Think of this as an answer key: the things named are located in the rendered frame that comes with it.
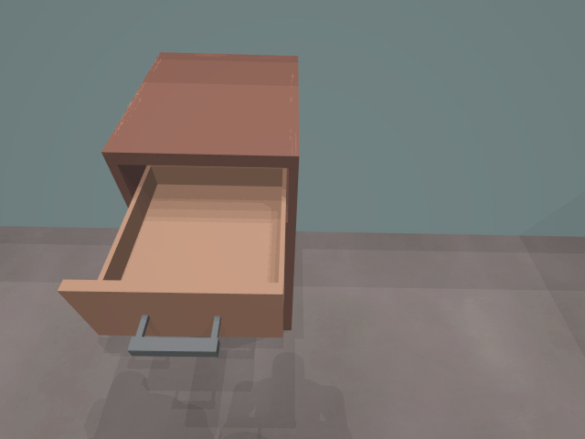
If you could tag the cabinet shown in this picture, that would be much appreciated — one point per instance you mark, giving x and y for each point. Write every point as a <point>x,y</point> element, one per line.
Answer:
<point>199,109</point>

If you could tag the handle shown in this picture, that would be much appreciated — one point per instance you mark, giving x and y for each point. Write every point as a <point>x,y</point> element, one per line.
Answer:
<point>174,346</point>

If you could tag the drawer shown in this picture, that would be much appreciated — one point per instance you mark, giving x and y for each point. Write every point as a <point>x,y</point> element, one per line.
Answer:
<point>196,242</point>

